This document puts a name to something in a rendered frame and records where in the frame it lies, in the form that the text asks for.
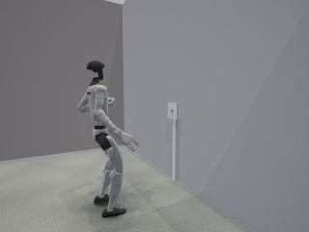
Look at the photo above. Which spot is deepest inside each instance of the right robot hand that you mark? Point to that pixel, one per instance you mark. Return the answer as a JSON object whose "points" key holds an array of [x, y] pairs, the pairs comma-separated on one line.
{"points": [[126, 138]]}

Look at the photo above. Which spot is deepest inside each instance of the panel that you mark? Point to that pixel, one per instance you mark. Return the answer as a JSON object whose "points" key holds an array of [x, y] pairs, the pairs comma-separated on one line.
{"points": [[175, 139]]}

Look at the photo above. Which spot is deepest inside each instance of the left robot hand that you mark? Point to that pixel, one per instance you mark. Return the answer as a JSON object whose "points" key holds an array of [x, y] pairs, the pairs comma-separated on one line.
{"points": [[111, 102]]}

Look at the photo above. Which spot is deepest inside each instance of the right robot thigh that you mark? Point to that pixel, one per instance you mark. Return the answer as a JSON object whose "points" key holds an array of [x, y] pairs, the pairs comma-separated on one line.
{"points": [[113, 152]]}

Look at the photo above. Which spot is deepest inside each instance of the left robot upper arm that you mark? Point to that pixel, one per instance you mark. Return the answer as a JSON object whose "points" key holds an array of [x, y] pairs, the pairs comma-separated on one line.
{"points": [[82, 106]]}

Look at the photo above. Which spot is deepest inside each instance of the right robot upper arm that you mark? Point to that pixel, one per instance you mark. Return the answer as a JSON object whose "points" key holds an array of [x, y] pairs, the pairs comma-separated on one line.
{"points": [[99, 100]]}

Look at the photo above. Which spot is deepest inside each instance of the right robot forearm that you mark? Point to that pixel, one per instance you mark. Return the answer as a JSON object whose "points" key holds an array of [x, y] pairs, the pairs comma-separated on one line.
{"points": [[104, 120]]}

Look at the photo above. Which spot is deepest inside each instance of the right robot foot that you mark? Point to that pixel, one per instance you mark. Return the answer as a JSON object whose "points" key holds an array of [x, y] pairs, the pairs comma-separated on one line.
{"points": [[114, 213]]}

